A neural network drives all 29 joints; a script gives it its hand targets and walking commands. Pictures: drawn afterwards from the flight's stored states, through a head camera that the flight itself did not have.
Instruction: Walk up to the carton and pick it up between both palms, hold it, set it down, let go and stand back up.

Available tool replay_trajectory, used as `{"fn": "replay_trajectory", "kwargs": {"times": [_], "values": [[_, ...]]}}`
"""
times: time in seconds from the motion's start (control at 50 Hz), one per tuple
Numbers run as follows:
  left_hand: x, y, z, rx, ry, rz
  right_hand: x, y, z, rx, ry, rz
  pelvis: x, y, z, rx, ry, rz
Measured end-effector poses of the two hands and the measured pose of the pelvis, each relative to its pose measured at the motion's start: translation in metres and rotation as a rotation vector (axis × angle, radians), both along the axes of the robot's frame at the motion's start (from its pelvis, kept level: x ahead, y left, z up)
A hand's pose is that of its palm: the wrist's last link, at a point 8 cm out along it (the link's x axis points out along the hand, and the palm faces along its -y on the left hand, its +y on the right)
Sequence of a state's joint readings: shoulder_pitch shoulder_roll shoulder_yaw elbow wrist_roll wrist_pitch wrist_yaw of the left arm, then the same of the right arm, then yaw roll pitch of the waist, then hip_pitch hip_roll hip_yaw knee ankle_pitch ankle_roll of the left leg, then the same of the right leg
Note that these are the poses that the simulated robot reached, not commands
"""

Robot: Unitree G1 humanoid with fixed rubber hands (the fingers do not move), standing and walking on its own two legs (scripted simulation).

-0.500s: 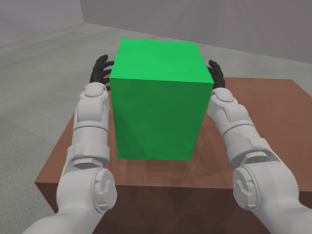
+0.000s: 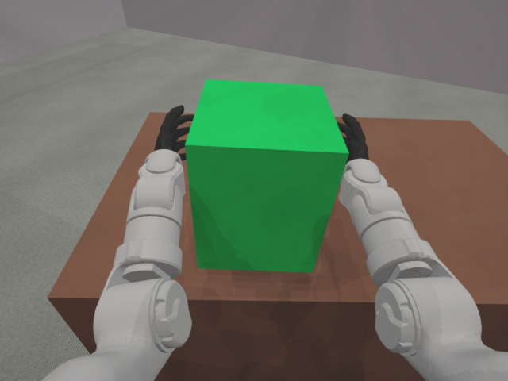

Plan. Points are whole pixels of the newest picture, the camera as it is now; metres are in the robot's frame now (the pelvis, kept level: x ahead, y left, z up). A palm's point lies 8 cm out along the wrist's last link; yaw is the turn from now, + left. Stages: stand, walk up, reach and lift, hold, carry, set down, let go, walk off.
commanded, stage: set down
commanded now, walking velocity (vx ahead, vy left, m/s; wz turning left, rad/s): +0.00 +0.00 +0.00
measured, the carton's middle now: (259, 176) +0.42 -0.03 +0.15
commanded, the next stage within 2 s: none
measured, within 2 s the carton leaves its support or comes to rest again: rests again in 1.40 s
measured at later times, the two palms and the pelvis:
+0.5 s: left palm (173, 165) +0.43 +0.12 +0.17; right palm (349, 177) +0.39 -0.17 +0.17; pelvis +0.00 +0.00 +0.00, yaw -1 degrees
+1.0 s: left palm (178, 179) +0.45 +0.11 +0.13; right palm (342, 190) +0.40 -0.17 +0.13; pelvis +0.01 +0.00 +0.00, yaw -1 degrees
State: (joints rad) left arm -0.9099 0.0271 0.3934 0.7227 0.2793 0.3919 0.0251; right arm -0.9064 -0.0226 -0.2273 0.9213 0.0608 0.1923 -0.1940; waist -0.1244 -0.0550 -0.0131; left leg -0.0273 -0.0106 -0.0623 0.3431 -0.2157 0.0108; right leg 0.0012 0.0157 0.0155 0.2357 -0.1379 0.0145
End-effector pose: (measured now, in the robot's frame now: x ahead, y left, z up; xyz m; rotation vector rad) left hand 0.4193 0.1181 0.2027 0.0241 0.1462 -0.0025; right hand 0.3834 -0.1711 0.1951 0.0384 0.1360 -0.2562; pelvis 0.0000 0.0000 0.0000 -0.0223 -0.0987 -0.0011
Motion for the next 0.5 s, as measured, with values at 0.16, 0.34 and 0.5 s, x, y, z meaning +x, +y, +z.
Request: {"fn": "replay_trajectory", "kwargs": {"times": [0.16,0.34,0.5], "values": [[0.002,0.001,-0.012,-0.005,0.016,-0.006,-0.001,0.001,-0.011,-0.001,0.012,-0.008,-0.003,0.000,0.000,0.004,0.022,-0.001],[0.005,0.001,-0.022,-0.006,0.033,-0.015,0.000,0.002,-0.020,0.001,0.025,-0.022,-0.003,0.001,0.001,0.005,0.039,-0.002],[0.011,-0.003,-0.029,-0.006,0.043,-0.028,0.002,-0.001,-0.029,0.003,0.033,-0.035,-0.001,0.002,0.001,0.006,0.050,-0.015]]}}
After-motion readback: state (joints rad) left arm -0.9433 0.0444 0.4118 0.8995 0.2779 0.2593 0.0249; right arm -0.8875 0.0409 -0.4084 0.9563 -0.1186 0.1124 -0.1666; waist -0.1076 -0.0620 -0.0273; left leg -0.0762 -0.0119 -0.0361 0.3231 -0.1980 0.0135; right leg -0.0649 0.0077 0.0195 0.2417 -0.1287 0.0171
